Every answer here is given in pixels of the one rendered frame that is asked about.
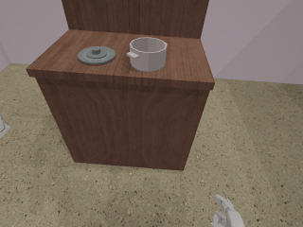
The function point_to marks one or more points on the lid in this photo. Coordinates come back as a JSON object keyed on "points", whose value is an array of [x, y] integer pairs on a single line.
{"points": [[105, 55]]}

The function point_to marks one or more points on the right robot hand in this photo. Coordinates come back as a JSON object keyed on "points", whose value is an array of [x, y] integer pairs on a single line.
{"points": [[232, 218]]}

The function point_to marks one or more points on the knob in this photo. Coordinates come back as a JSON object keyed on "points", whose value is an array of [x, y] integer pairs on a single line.
{"points": [[96, 49]]}

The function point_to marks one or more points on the table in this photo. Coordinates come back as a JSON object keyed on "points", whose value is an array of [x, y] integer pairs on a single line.
{"points": [[113, 114]]}

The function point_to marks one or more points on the left robot hand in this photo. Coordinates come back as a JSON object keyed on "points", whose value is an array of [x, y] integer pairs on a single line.
{"points": [[3, 127]]}

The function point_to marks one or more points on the pot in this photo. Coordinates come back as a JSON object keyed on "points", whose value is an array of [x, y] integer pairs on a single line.
{"points": [[147, 54]]}

